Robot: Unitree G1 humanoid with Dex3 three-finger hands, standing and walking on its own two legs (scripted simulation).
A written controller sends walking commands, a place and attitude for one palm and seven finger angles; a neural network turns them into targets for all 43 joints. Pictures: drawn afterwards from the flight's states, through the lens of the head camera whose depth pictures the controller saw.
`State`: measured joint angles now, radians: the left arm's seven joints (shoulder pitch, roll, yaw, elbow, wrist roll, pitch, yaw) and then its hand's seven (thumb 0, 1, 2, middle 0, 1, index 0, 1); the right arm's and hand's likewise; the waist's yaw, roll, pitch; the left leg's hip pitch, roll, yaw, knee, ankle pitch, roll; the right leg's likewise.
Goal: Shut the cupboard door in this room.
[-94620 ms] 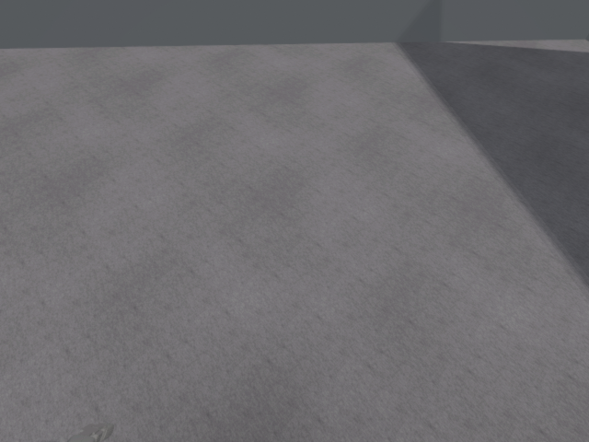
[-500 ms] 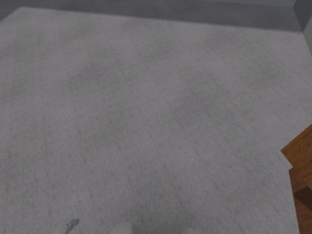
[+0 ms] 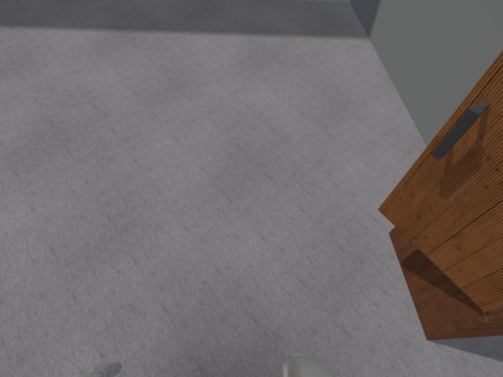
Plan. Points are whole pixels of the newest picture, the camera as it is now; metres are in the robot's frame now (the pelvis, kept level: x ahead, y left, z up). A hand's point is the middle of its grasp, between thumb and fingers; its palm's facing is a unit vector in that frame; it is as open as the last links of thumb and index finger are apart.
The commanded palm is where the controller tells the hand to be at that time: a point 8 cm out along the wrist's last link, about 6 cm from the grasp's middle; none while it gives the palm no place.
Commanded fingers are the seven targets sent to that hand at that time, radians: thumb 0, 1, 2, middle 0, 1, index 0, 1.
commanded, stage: turn to face it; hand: left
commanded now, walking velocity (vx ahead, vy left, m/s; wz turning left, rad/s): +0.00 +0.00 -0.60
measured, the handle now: (460, 131) +0.63 -0.42 +0.02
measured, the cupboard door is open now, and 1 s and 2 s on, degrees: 31 31 31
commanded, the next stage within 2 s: take the last steps up to it in 1.36 s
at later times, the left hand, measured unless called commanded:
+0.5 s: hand (164, 350) +0.17 +0.17 -0.18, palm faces -0.27 -0.94 -0.21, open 7.4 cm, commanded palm none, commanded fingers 0.00 0.90 0.90 -0.20 -0.30 -0.20 -0.30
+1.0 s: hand (213, 325) +0.22 +0.08 -0.16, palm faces -0.56 -0.78 -0.28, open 7.4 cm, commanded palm none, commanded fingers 0.00 0.90 0.90 -0.20 -0.30 -0.20 -0.30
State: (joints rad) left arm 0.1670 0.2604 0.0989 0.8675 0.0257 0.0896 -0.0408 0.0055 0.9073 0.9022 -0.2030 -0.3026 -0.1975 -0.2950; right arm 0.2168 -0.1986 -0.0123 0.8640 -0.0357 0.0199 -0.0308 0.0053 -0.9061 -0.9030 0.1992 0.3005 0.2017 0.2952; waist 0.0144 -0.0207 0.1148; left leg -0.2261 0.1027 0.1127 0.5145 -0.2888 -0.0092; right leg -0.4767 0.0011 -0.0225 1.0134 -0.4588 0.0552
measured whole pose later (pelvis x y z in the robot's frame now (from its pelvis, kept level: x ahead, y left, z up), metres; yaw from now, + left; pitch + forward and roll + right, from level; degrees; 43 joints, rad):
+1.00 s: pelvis +0.02 -0.03 -0.01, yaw -35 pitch +1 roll +1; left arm 0.17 0.21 0.05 0.88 0.03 0.05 0.00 0.00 0.90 0.90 -0.20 -0.30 -0.20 -0.30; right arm 0.20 -0.27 -0.05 0.90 -0.02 0.06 -0.01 0.01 -0.91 -0.90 0.20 0.30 0.20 0.29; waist -0.02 0.04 0.09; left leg -0.48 0.08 0.05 1.06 -0.42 -0.08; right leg -0.29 0.01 0.01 0.55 -0.28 -0.03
